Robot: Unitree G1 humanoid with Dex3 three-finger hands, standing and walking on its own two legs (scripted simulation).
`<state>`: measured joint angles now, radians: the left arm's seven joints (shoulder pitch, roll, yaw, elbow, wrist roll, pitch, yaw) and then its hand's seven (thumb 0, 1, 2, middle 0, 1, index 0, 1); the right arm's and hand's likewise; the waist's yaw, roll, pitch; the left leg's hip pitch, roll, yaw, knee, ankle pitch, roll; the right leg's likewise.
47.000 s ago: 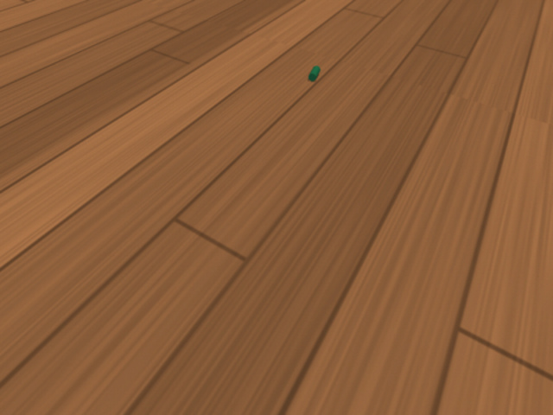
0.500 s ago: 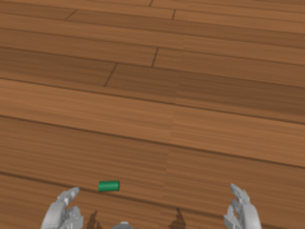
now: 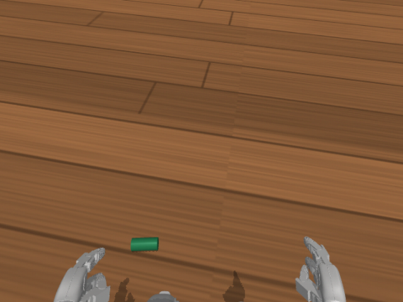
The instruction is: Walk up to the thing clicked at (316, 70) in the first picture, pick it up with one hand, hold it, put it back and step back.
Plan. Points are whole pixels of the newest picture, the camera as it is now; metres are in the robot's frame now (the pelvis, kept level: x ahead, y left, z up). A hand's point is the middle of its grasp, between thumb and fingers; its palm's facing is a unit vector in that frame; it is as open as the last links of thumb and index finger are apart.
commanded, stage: home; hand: left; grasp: from above
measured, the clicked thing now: (145, 244) +0.46 +0.24 -0.68
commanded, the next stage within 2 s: stand in 0.78 s
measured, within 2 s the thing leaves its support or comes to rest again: neither
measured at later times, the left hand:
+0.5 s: hand (108, 286) +0.17 +0.18 -0.05, palm faces +0.05 -0.98 -0.19, open 7.4 cm
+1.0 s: hand (100, 292) +0.16 +0.20 -0.08, palm faces +0.01 -0.95 -0.30, open 7.4 cm
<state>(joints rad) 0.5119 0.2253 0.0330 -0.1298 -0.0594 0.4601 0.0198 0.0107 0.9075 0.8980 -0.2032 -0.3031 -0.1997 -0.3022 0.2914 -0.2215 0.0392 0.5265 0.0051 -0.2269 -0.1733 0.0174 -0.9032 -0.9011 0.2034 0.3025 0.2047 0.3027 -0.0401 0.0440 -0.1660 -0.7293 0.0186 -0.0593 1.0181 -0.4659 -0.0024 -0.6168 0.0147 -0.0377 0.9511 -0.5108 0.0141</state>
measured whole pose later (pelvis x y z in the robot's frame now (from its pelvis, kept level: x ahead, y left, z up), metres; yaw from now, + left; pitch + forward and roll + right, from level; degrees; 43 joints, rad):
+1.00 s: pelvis +0.00 +0.00 +0.02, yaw +0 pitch +4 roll -1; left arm 0.27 0.27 0.01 0.36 0.04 0.16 0.04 0.01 0.90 0.90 -0.21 -0.30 -0.20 -0.30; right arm 0.18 -0.26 0.01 0.73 -0.08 -0.08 -0.05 0.01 -0.90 -0.90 0.20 0.30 0.20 0.30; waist 0.02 -0.01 -0.02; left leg -0.55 -0.01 -0.02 0.89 -0.42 0.01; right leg -0.47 -0.01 0.00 0.88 -0.48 0.01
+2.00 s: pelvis +0.00 +0.01 +0.07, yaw -1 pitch -4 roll +0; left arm 0.16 0.29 0.04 1.14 0.02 0.00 0.03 0.00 0.91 0.90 -0.21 -0.30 -0.20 -0.30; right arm 0.13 -0.30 -0.04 1.14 -0.02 0.00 -0.01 0.01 -0.91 -0.90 0.20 0.30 0.20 0.30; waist 0.01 0.01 0.06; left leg -0.13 -0.02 0.00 0.35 -0.16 0.02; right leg -0.06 -0.03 0.01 0.34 -0.22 0.03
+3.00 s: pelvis +0.01 +0.00 +0.07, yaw -1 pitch -3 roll +0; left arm 0.11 0.32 0.03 1.13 0.01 0.00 0.01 0.00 0.91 0.90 -0.21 -0.30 -0.20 -0.30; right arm 0.10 -0.33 -0.02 1.15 -0.02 -0.01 0.00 0.01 -0.91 -0.90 0.20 0.30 0.20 0.30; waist 0.00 0.00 0.05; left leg -0.11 0.00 0.00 0.32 -0.16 0.00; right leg -0.05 -0.01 0.02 0.31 -0.21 0.02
